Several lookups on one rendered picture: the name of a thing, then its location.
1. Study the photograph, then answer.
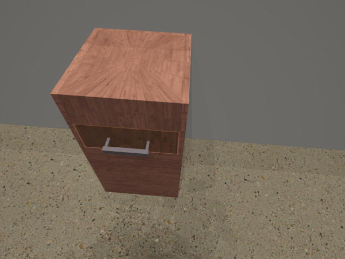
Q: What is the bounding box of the handle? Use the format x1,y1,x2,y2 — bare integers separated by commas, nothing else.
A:
102,138,150,157

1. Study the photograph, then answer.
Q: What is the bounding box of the cabinet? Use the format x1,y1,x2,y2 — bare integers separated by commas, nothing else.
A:
50,28,192,197

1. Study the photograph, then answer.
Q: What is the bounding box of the drawer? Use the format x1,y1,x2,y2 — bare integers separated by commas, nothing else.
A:
74,124,178,154

